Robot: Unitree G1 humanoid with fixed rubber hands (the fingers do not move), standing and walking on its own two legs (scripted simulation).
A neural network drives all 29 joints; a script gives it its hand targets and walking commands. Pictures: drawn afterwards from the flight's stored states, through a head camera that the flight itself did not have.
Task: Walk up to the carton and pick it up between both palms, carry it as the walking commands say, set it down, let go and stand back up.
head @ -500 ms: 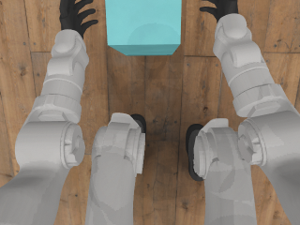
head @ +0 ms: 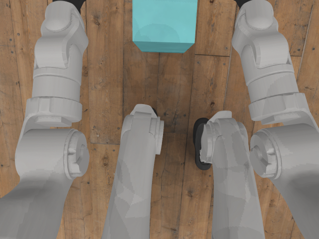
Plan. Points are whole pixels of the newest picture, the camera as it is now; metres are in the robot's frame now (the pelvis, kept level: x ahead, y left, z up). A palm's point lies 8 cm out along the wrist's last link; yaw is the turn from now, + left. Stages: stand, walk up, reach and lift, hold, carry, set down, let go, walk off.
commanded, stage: set down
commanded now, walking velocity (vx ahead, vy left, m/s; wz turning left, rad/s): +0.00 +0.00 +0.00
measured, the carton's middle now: (164, 13) +0.57 +0.07 -0.37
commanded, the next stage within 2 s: let go in 0.72 s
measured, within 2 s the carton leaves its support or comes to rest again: neither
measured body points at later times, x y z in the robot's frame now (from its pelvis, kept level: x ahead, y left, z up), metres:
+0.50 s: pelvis +0.00 +0.00 +0.13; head +0.34 +0.04 +0.41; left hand +0.52 +0.23 +0.00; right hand +0.55 -0.09 +0.00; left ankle +0.14 +0.11 -0.45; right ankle +0.12 -0.12 -0.45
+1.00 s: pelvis +0.09 +0.01 +0.22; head +0.37 +0.04 +0.57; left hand +0.50 +0.24 +0.08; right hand +0.53 -0.12 +0.08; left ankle +0.14 +0.10 -0.45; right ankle +0.12 -0.12 -0.45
